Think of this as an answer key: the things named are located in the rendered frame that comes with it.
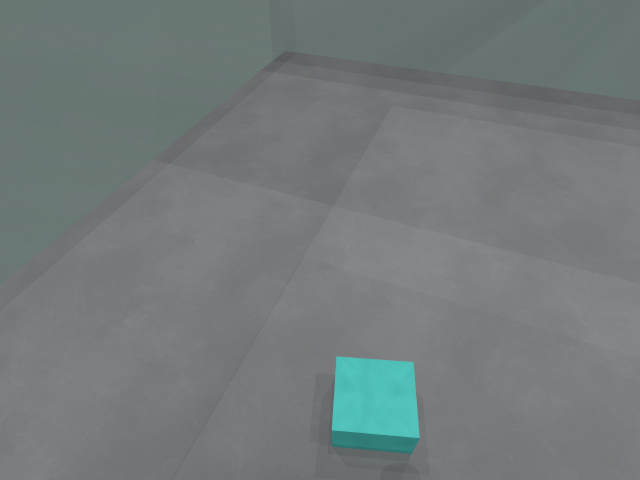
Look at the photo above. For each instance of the carton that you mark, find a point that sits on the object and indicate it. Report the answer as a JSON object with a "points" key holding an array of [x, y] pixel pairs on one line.
{"points": [[375, 405]]}

